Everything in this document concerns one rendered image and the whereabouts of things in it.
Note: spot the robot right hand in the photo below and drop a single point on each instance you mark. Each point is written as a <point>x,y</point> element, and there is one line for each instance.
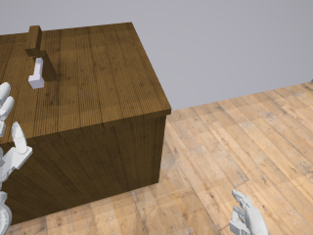
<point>252,222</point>

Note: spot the tap lever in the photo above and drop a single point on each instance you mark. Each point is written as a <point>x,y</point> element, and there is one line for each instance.
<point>36,80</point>

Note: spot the left robot forearm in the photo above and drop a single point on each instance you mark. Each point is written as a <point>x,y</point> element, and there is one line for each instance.
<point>5,214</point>

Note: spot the counter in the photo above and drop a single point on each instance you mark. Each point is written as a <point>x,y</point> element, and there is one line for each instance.
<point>96,128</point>

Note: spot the robot left hand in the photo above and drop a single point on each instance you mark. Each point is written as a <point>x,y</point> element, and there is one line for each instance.
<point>15,157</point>

